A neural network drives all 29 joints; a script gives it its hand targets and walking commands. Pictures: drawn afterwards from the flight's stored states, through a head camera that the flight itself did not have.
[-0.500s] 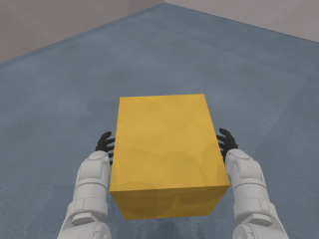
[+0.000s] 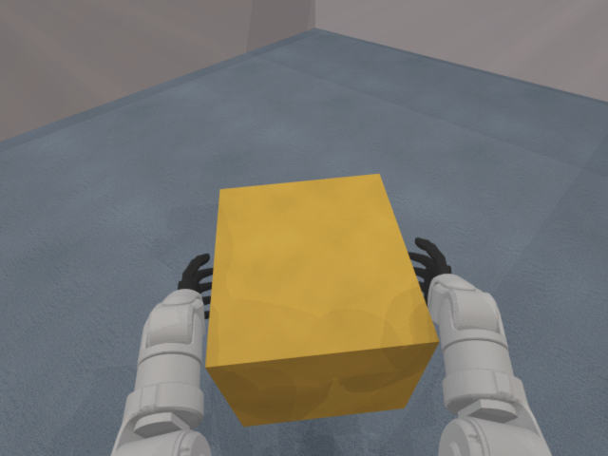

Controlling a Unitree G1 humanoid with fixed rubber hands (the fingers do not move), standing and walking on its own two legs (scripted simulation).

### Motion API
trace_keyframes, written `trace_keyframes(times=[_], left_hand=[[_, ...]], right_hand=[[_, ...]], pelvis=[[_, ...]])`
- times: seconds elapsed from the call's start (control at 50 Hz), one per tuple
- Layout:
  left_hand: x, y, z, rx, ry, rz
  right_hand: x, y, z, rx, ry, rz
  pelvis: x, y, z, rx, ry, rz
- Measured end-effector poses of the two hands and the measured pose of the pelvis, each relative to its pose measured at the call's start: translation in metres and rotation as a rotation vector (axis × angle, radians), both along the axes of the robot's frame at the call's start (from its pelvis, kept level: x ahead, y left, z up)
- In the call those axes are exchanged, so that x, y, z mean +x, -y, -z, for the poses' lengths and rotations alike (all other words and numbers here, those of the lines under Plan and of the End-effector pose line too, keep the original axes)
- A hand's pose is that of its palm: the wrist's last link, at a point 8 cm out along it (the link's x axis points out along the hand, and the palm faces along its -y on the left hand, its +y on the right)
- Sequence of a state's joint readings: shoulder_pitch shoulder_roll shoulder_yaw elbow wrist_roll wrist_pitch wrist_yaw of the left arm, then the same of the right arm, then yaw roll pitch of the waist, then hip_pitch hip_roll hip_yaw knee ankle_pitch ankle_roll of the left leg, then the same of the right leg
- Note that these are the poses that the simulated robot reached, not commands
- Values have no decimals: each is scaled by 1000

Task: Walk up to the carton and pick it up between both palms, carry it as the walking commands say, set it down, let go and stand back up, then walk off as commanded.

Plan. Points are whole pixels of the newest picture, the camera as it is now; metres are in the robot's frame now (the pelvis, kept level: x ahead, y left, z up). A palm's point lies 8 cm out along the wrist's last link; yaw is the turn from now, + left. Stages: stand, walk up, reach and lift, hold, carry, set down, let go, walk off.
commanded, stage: reach and lift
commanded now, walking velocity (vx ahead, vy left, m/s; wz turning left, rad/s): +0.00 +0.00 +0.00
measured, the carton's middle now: (312, 298) +0.35 -0.01 +0.00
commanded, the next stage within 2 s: hold in 1.00 s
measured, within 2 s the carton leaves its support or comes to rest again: neither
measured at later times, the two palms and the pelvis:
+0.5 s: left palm (180, 312) +0.31 +0.17 +0.04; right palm (426, 295) +0.31 -0.17 +0.04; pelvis +0.01 -0.01 +0.01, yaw +0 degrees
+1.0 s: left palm (180, 317) +0.30 +0.17 +0.05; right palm (431, 302) +0.29 -0.17 +0.04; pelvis +0.01 +0.00 +0.01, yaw +0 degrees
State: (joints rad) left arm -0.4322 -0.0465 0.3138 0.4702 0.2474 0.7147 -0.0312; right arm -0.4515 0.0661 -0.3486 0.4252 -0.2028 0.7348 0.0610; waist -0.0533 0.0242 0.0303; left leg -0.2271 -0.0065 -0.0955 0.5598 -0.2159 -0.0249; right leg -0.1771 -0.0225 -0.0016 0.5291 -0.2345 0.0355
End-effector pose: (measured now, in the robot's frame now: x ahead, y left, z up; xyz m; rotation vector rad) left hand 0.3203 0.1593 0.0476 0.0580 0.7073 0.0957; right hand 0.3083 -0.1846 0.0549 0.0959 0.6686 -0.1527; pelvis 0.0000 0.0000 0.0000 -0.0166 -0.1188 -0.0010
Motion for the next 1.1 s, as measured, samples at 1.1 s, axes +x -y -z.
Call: trace_keyframes(times=[1.1], left_hand=[[-21,-11,2,-17,-13,-56]], right_hand=[[-15,-10,12,-17,-17,-47]], pelvis=[[7,5,-5,7,7,0]])
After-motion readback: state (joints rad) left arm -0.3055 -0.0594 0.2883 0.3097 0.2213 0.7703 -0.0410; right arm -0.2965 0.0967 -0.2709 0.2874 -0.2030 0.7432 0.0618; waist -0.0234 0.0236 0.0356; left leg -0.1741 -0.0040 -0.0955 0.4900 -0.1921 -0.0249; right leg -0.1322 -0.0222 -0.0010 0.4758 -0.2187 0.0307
